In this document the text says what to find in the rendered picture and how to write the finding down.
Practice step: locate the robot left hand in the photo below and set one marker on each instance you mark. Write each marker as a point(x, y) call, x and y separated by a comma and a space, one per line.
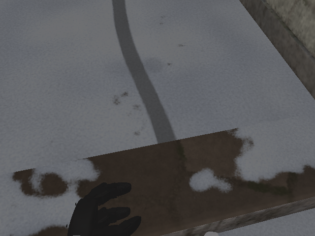
point(88, 220)

